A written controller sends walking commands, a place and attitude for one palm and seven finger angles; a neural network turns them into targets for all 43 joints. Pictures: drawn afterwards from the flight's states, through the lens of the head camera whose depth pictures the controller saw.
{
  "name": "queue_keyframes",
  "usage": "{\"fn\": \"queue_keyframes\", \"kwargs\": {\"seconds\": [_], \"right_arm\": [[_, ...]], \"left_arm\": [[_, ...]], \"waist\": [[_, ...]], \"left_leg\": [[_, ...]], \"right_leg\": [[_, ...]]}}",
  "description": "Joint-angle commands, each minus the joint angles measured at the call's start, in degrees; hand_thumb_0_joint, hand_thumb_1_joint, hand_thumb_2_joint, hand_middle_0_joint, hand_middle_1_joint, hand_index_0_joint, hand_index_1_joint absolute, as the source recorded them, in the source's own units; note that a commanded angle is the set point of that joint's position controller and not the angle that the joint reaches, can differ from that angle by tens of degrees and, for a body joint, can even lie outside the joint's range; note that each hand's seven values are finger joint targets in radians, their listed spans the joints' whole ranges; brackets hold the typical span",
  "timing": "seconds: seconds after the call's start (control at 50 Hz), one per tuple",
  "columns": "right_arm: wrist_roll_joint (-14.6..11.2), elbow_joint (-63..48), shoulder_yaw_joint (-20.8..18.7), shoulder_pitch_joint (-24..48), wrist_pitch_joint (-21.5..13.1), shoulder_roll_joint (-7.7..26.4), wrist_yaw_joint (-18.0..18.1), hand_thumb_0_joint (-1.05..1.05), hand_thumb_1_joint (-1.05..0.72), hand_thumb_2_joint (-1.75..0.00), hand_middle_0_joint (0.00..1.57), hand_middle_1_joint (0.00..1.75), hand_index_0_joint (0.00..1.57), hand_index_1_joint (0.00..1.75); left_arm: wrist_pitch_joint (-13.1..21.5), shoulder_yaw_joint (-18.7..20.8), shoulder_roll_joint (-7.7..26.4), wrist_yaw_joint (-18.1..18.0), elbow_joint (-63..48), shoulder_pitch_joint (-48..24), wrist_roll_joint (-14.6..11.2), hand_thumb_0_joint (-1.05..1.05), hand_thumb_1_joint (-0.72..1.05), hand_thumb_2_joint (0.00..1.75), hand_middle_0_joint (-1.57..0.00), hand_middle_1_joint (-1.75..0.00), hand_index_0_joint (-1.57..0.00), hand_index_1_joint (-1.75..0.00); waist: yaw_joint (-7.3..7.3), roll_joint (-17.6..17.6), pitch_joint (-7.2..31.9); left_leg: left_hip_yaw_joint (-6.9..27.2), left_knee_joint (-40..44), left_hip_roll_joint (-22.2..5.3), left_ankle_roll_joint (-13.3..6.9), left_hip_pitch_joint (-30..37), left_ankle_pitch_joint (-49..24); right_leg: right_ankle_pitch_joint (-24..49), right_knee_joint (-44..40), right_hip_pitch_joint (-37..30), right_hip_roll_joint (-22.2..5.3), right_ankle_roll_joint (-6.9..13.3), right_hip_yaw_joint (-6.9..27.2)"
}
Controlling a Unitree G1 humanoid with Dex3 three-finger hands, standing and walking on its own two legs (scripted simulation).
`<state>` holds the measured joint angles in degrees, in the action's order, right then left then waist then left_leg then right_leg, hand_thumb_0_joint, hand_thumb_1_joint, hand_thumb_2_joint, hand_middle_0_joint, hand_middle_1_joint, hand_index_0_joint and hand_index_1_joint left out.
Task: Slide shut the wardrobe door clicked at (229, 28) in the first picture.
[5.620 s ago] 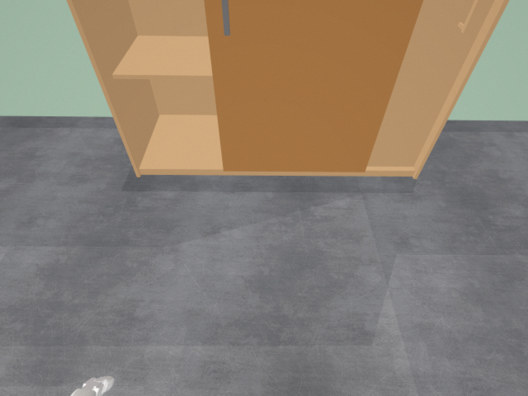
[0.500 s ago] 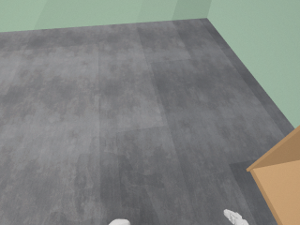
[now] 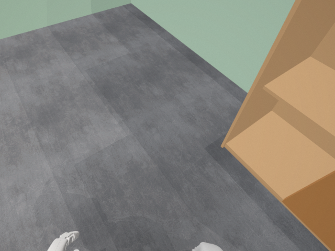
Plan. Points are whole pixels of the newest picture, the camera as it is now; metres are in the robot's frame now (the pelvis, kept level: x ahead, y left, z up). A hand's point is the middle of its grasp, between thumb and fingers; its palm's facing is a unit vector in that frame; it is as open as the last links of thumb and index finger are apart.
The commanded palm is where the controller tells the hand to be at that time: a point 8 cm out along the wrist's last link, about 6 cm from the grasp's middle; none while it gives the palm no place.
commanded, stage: turn to face it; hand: right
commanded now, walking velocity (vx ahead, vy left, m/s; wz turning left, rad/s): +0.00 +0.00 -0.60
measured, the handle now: out of the picture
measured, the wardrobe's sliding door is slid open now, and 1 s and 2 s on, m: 0.46 0.46 0.46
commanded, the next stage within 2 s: take the last steps up to it in 1.42 s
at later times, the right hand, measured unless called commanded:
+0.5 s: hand out of the picture +0.09 -0.25 -0.15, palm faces +0.27 +0.93 -0.26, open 7.4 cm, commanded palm none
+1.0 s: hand out of the picture -0.08 -0.21 -0.17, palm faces +0.58 +0.77 -0.26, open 7.4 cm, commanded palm none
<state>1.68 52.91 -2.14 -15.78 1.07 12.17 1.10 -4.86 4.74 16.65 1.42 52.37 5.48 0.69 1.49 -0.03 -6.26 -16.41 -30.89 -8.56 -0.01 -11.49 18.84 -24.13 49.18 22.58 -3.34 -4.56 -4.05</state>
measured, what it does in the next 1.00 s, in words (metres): steps on the spot, turning right: right foot, then left foot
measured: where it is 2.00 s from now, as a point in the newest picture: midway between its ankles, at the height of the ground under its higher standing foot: outside the picture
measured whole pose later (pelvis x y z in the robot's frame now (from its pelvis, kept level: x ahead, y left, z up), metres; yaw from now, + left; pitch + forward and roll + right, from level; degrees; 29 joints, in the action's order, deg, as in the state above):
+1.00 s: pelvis +0.01 -0.01 -0.01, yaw -36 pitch +0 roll +0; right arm 1.5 51.7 -2.5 -14.5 1.4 13.4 1.0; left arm -4.2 4.2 15.1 1.8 52.7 8.3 0.6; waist 0.7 0.9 -5.5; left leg -17.0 -34.3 -10.3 2.3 -12.2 20.3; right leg -21.4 40.5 18.4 -2.4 -3.2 -5.1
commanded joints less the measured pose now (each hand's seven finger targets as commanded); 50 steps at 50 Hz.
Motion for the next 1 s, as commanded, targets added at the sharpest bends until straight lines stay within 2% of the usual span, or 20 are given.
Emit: {"fn": "queue_keyframes", "kwargs": {"seconds": [0.0, 0.02, 0.04, 0.06, 0.08, 0.14, 0.18, 0.38, 0.48, 0.5, 0.52, 0.54, 0.56, 0.58, 0.62, 0.66, 0.78, 0.9, 0.96, 0.98], "right_arm": [[-0.29, -3.23, -3.87, -0.75, -0.69, 13.31, 0.5, 0.0, -0.9, -0.9, 0.2, 0.3, 0.2, 0.3], [-0.78, -3.33, -3.87, -0.64, -0.52, 12.94, 0.32, 0.0, -0.9, -0.9, 0.2, 0.3, 0.2, 0.3], [-1.21, -4.99, -3.52, -0.39, -0.44, 10.32, -0.14, 0.0, -0.9, -0.9, 0.2, 0.3, 0.2, 0.3], [-1.14, -7.77, -2.11, 3.64, -0.2, 7.44, -0.32, 0.0, -0.9, -0.9, 0.2, 0.3, 0.2, 0.3], [-0.82, -8.06, -2.57, 4.56, 0.55, 8.98, 0.01, 0.0, -0.9, -0.9, 0.2, 0.3, 0.2, 0.3], [-0.79, -5.65, -3.12, 5.92, 0.92, 8.99, -0.21, 0.0, -0.9, -0.9, 0.2, 0.3, 0.2, 0.3], [-0.74, -4.73, -3.17, 3.52, 0.77, 8.73, -0.62, 0.0, -0.9, -0.9, 0.2, 0.3, 0.2, 0.3], [-1.1, -8.32, -2.73, 9.56, 0.75, 7.18, -0.05, 0.0, -0.9, -0.9, 0.2, 0.3, 0.2, 0.3], [-1.77, -8.35, -2.57, 5.26, -0.57, 6.84, 0.27, 0.0, -0.9, -0.9, 0.2, 0.3, 0.2, 0.3], [-1.72, -7.79, -2.84, 3.13, -1.15, 7.76, 0.4, 0.0, -0.9, -0.9, 0.2, 0.3, 0.2, 0.3], [-1.08, -7.53, -3.59, 1.0, -1.88, 11.85, 0.82, 0.0, -0.9, -0.9, 0.2, 0.3, 0.2, 0.3], [-0.34, -7.63, -4.48, 0.02, -1.99, 16.8, 1.18, 0.0, -0.9, -0.9, 0.2, 0.3, 0.2, 0.3], [-0.73, -8.03, -4.12, 0.23, -1.57, 16.49, 1.39, 0.0, -0.9, -0.9, 0.2, 0.3, 0.2, 0.3], [-0.75, -8.41, -3.67, 4.15, -1.66, 12.88, 1.54, 0.0, -0.9, -0.9, 0.2, 0.3, 0.2, 0.3], [-0.93, -9.6, -2.45, 9.49, -1.33, 9.96, 1.07, 0.0, -0.9, -0.9, 0.2, 0.3, 0.2, 0.3], [-0.89, -9.16, -1.98, 8.97, -1.66, 8.59, 0.93, 0.0, -0.9, -0.9, 0.2, 0.3, 0.2, 0.3], [-0.35, -6.39, -2.67, 1.97, -1.49, 10.73, 1.07, 0.0, -0.9, -0.9, 0.2, 0.3, 0.2, 0.3], [0.08, -4.91, -3.62, 0.4, -0.78, 13.13, 0.79, 0.0, -0.9, -0.9, 0.2, 0.3, 0.2, 0.3], [-0.46, -4.15, -3.8, 0.83, -0.3, 12.95, 0.47, 0.0, -0.9, -0.9, 0.2, 0.3, 0.2, 0.3], [-1.02, -4.7, -3.63, 1.0, -0.05, 11.85, 0.26, 0.0, -0.9, -0.9, 0.2, 0.3, 0.2, 0.3]], "left_arm": [[2.81, -0.31, 2.84, 0.27, -5.34, 0.77, 0.05, 0.0, 0.9, 0.9, -0.2, -0.3, -0.2, -0.3], [3.22, 0.32, 5.11, 0.25, -4.48, 4.48, 0.31, 0.0, 0.9, 0.9, -0.2, -0.3, -0.2, -0.3], [3.88, 2.03, 11.81, -0.17, -3.83, 8.8, 0.63, 0.0, 0.9, 0.9, -0.2, -0.3, -0.2, -0.3], [3.76, 3.08, 16.58, -0.55, -3.07, 12.6, -0.16, 0.0, 0.9, 0.9, -0.2, -0.3, -0.2, -0.3], [3.36, 2.72, 15.26, -0.71, -2.26, 12.71, -0.21, 0.0, 0.9, 0.9, -0.2, -0.3, -0.2, -0.3], [3.8, 1.39, 10.02, -1.78, -4.58, 3.63, 0.22, 0.0, 0.9, 0.9, -0.2, -0.3, -0.2, -0.3], [4.23, 0.94, 8.96, -1.71, -5.17, 1.99, 0.16, 0.0, 0.9, 0.9, -0.2, -0.3, -0.2, -0.3], [3.73, 1.76, 8.63, -1.46, -4.35, 6.39, 0.65, 0.0, 0.9, 0.9, -0.2, -0.3, -0.2, -0.3], [3.51, 2.23, 8.44, -1.53, -5.08, 4.81, 0.49, 0.0, 0.9, 0.9, -0.2, -0.3, -0.2, -0.3], [3.53, 2.19, 7.62, -1.44, -5.17, 4.69, 0.08, 0.0, 0.9, 0.9, -0.2, -0.3, -0.2, -0.3], [3.64, 1.68, 4.33, -1.11, -5.44, 6.22, -0.5, 0.0, 0.9, 0.9, -0.2, -0.3, -0.2, -0.3], [3.54, 1.16, 1.12, -1.07, -7.1, 6.45, -0.36, 0.0, 0.9, 0.9, -0.2, -0.3, -0.2, -0.3], [2.97, 1.95, 4.07, -1.28, -7.01, 6.03, 0.11, 0.0, 0.9, 0.9, -0.2, -0.3, -0.2, -0.3], [2.21, 2.15, 4.37, -1.02, -5.73, 6.23, 0.29, 0.0, 0.9, 0.9, -0.2, -0.3, -0.2, -0.3], [1.45, 2.09, 3.46, -0.11, -3.24, 7.7, 0.67, 0.0, 0.9, 0.9, -0.2, -0.3, -0.2, -0.3], [1.32, 1.78, 2.7, 0.46, -2.52, 8.33, 0.57, 0.0, 0.9, 0.9, -0.2, -0.3, -0.2, -0.3], [1.05, 0.83, 1.82, 0.61, -3.42, 2.7, 0.34, 0.0, 0.9, 0.9, -0.2, -0.3, -0.2, -0.3], [2.08, -0.25, 0.95, 0.63, -4.38, 0.52, -0.09, 0.0, 0.9, 0.9, -0.2, -0.3, -0.2, -0.3], [2.88, 0.03, 2.57, 0.37, -3.69, 4.93, 0.1, 0.0, 0.9, 0.9, -0.2, -0.3, -0.2, -0.3], [3.46, 0.91, 5.91, 0.25, -2.91, 9.15, 0.32, 0.0, 0.9, 0.9, -0.2, -0.3, -0.2, -0.3]], "waist": [[-0.5, 12.05, 10.91], [-2.72, 7.53, 13.0], [-5.45, -8.26, 16.53], [-7.23, -17.77, 16.63], [-6.55, -11.59, 15.41], [-3.63, -10.57, 7.59], [-2.07, -8.91, 8.31], [-3.71, -9.63, 7.15], [-1.36, -9.29, 10.64], [-0.16, -7.16, 11.62], [0.62, 3.39, 13.76], [1.0, 17.94, 12.98], [0.93, 12.48, 12.77], [-0.88, 9.99, 9.69], [-3.24, 9.64, 5.31], [-3.44, 10.23, 4.38], [-0.21, 10.77, 5.04], [0.94, 13.79, 7.23], [-1.75, 9.38, 10.03], [-4.44, 1.34, 12.95]], "left_leg": [[6.45, -0.78, -12.65, -3.59, 8.65, -34.17], [4.86, -8.93, -11.32, -0.97, 3.33, -30.35], [3.18, -22.01, -4.9, 3.47, -11.63, -8.56], [7.75, -32.35, 0.68, 6.03, -22.77, 19.68], [12.51, -36.2, -0.56, 5.31, -23.16, 18.76], [15.43, -37.83, -0.24, 5.91, -23.03, 8.17], [14.98, -36.67, 0.9, 6.37, -20.8, 4.66], [16.24, -21.68, 4.3, 6.44, -16.65, 5.58], [15.07, -1.89, 7.64, 5.19, -2.64, -0.67], [15.33, 6.88, 6.32, 5.01, 4.01, -7.62], [23.88, 12.7, -3.67, 2.45, 15.16, -12.04], [37.84, 13.34, -19.6, -4.56, 16.85, -23.43], [36.25, 12.84, -22.67, -8.81, 9.05, -26.94], [29.91, 13.63, -17.92, -8.45, 4.08, -19.89], [21.97, 13.45, -11.09, -5.67, 0.86, -14.45], [16.5, 12.96, -9.02, -4.45, 1.17, -18.04], [12.81, 11.2, -11.28, -6.1, 7.03, -25.75], [9.93, 6.74, -13.3, -6.46, 7.44, -29.9], [6.09, -2.22, -11.76, -2.52, 4.35, -27.82], [4.47, -12.21, -9.33, 0.39, -3.05, -21.22]], "right_leg": [[6.62, -17.64, -6.01, 1.77, 2.07, -3.81], [15.5, -25.25, -15.38, 1.13, 3.09, -2.09], [32.4, -27.36, -28.38, -10.89, 8.53, 13.35], [55.72, -26.8, -30.49, -21.37, 15.15, 25.33], [52.25, -25.87, -27.11, -22.49, 17.92, 20.89], [43.28, -27.44, -17.19, -13.08, 14.28, 15.88], [42.87, -27.48, -16.46, -10.15, 12.74, 13.12], [32.48, -28.52, -13.83, -9.04, 14.7, 21.87], [39.28, -21.69, -9.9, -6.21, 12.64, 24.74], [33.87, -18.61, -6.33, -3.95, 10.21, 23.68], [18.73, -10.35, 3.4, 0.61, 6.14, 18.67], [-10.13, 3.72, 13.6, 8.66, 1.61, 7.6], [-11.77, 14.68, 11.02, 5.41, 1.94, 9.87], [-7.23, 19.29, 10.01, 3.57, 2.2, 11.06], [0.1, 23.91, 10.88, 2.2, 1.08, 7.72], [3.57, 23.14, 10.93, 1.74, 0.32, 5.95], [0.7, 10.89, 9.02, 0.8, -0.64, 2.2], [-1.36, -4.15, 1.46, 1.27, 1.25, -1.69], [9.12, -19.31, -9.47, 2.37, 2.7, -2.67], [19.81, -25.07, -19.56, -1.1, 4.56, 2.58]]}}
